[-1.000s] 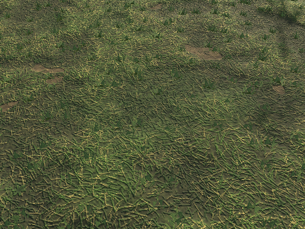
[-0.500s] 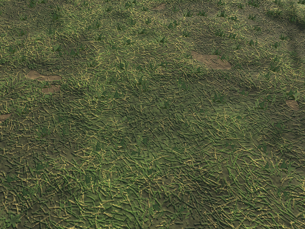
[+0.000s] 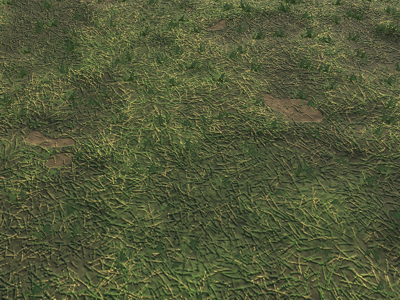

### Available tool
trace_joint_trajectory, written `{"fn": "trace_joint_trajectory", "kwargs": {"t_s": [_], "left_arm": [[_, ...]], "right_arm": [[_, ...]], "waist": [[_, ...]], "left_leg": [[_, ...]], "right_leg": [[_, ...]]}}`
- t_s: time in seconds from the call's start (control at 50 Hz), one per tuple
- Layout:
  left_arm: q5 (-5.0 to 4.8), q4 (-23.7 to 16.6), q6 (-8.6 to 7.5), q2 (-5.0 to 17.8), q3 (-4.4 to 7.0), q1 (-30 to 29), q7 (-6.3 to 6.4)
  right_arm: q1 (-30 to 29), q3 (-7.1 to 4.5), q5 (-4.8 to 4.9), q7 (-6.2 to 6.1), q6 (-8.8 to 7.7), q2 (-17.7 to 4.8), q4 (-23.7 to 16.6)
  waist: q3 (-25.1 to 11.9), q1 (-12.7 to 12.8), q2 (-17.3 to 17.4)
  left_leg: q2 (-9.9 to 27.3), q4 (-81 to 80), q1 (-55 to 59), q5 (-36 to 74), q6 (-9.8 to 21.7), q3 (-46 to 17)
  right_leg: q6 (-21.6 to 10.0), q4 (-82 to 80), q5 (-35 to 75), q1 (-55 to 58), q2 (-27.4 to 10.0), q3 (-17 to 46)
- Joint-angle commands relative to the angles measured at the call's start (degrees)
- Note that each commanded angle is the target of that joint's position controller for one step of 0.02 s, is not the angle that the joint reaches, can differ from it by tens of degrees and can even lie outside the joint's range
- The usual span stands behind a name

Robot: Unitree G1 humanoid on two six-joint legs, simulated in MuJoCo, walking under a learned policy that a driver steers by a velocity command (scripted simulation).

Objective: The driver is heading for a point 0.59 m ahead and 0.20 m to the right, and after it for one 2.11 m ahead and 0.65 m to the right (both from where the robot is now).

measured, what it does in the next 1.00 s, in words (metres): walks ahead, turning right: left foot, then right foot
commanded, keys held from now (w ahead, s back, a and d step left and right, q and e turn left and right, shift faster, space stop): w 0.14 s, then w+e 0.68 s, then e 0.18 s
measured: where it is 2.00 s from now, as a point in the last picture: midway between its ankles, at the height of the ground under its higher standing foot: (240, 258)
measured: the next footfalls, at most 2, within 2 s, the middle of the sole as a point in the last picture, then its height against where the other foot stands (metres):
left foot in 0.30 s outside the picture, level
right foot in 0.84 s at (250, 275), level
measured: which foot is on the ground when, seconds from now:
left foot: up 0.00-0.28, down 0.30-0.84, up 0.86-1.00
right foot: down 0.00-0.32, up 0.34-0.82, down 0.84-1.00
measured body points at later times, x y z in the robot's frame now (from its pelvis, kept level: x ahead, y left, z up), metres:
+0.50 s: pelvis +0.28 +0.05 +0.00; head +0.31 +0.06 +0.45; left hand +0.36 +0.31 -0.15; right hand +0.32 -0.21 -0.13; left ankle +0.31 +0.12 -0.74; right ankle +0.24 -0.08 -0.66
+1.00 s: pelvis +0.52 -0.05 -0.01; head +0.56 -0.08 +0.43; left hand +0.72 +0.16 -0.14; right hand +0.49 -0.32 -0.15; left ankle +0.52 +0.11 -0.64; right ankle +0.54 -0.10 -0.74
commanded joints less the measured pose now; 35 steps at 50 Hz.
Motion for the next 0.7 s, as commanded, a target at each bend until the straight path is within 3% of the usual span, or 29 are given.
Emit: {"fn": "trace_joint_trajectory", "kwargs": {"t_s": [0.02,0.12,0.2,0.24,0.28,0.3,0.32,0.34,0.36,0.38,0.4,0.44,0.5,0.54,0.62,0.7], "left_arm": [[-0.19,-1.9,-1.06,5.9,0.62,2.2,0.15],[-0.20,-0.6,-1.00,5.8,0.23,7.1,0.38],[0.40,0.7,-0.46,6.2,0.21,10.2,1.01],[0.76,0.4,-0.16,7.4,0.54,8.4,1.36],[0.62,-0.2,-0.05,8.4,0.85,5.7,1.20],[0.02,-0.8,-0.16,7.6,0.60,4.9,0.95],[-1.99,-3.4,-0.25,2.9,-0.53,7.3,0.50],[-2.33,-3.2,0.20,3.3,0.11,11.1,0.84],[-1.08,-3.1,0.91,6.8,1.22,7.2,1.15],[-0.66,-3.9,0.94,5.5,1.14,3.2,0.76],[-0.47,-4.1,1.20,3.9,1.08,2.0,0.43],[0.91,-4.3,2.79,2.8,1.35,2.2,-0.51],[0.98,-6.2,4.28,1.7,1.41,-1.0,-1.41],[1.02,-8.0,4.70,1.9,1.34,-5.1,-1.85],[0.86,-11.7,4.45,1.5,0.54,-14.1,-2.81],[1.18,-14.9,4.34,1.9,-0.02,-20.8,-3.43]], "right_arm": [[-1.2,-0.22,0.05,0.39,0.59,-2.1,-3.0],[-11.2,0.65,0.86,0.58,0.12,-1.0,-6.4],[-15.9,0.43,0.82,0.35,-0.46,-2.2,-8.9],[-14.1,0.08,0.99,0.16,-1.19,-3.1,-9.1],[-2.7,-0.99,0.88,-0.65,-2.17,-5.0,-5.9],[7.2,-2.02,-0.12,-1.38,-2.95,-7.6,-3.1],[15.2,-3.56,-1.81,-2.18,-3.26,-13.7,-2.9],[13.9,-4.03,-0.74,-1.58,-2.18,-14.8,-2.9],[7.6,-3.06,0.17,-1.36,-1.61,-10.4,-4.4],[3.1,-1.98,0.61,-1.26,-1.87,-6.2,-5.1],[1.2,-1.43,0.51,-1.32,-2.23,-4.2,-5.1],[2.0,-0.90,0.83,-1.87,-2.99,-2.6,-3.8],[5.4,-1.15,1.50,-1.94,-4.37,-3.5,-2.5],[6.9,-1.23,1.28,-1.98,-4.62,-3.8,-2.1],[8.8,-1.05,1.13,-2.10,-4.60,-3.9,-1.4],[12.6,-1.54,1.10,-2.67,-4.11,-6.1,-0.4]], "waist": [[2.6,-1.0,-4.1],[3.1,1.9,-4.9],[3.8,3.0,-5.2],[2.9,1.3,-5.6],[-2.7,-3.9,-5.2],[-8.8,-7.7,-3.1],[-18.0,-8.5,5.7],[-22.8,-6.1,12.3],[-14.4,-4.0,4.0],[-7.0,-3.1,0.6],[-3.3,-1.8,0.4],[-1.2,0.4,2.7],[-0.6,1.2,2.5],[0.4,0.9,2.3],[2.6,-0.4,2.1],[3.4,-2.2,2.1]], "left_leg": [[1.8,-5.8,-4.8,6.1,-1.7,1.4],[-0.4,-21.0,-3.6,12.9,-2.1,4.5],[-1.9,-26.1,-4.6,9.9,-0.8,4.2],[-3.3,-28.8,-0.7,5.6,0.3,4.0],[-6.6,-33.8,15.0,3.9,2.0,5.2],[-3.1,-35.2,30.0,5.9,3.8,2.0],[13.6,-37.2,47.3,-2.1,7.6,-18.1],[21.5,-43.9,51.3,-2.7,11.7,-36.4],[18.9,-44.7,43.6,-6.7,10.1,-29.7],[16.5,-46.9,35.0,-5.3,8.7,-21.6],[13.8,-49.1,29.2,-2.3,6.6,-15.2],[10.8,-50.7,23.9,3.8,4.4,-7.1],[10.2,-52.0,24.1,11.2,4.4,-0.8],[9.6,-52.6,24.9,13.6,4.4,2.8],[7.7,-52.7,25.8,18.5,4.1,9.3],[9.8,-51.5,31.9,24.6,3.9,12.7]], "right_leg": [[-6.2,-12.2,8.5,-1.2,-15.3,11.9],[-4.9,-11.2,16.9,4.0,-14.2,8.3],[-5.6,-7.1,24.9,11.7,-16.8,10.6],[-5.0,-3.0,32.1,13.5,-17.5,11.3],[-3.2,9.1,42.0,11.2,-15.3,10.2],[-2.1,21.0,34.3,3.4,-12.4,8.5],[0.3,40.3,10.1,-13.1,-6.2,4.9],[0.5,53.1,-20.0,-24.0,-0.4,6.3],[-0.1,56.4,-15.8,-27.3,-4.9,9.5],[0.1,54.8,-11.2,-27.6,-7.0,9.5],[0.2,52.1,-8.5,-26.0,-8.8,9.3],[1.1,49.8,-6.4,-23.4,-10.1,8.8],[1.9,48.7,-2.3,-26.6,-10.6,7.6],[2.4,46.4,1.8,-30.3,-11.1,6.9],[2.9,32.3,9.4,-30.4,-10.3,3.8],[1.0,22.2,8.8,-28.0,-8.8,-0.5]]}}
Keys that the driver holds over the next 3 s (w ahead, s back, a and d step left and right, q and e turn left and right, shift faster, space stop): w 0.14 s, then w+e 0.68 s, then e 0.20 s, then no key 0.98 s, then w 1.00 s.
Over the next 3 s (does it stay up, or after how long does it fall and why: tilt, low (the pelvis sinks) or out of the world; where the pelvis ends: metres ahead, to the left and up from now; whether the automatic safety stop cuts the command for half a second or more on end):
stays up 1.00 -0.29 0.00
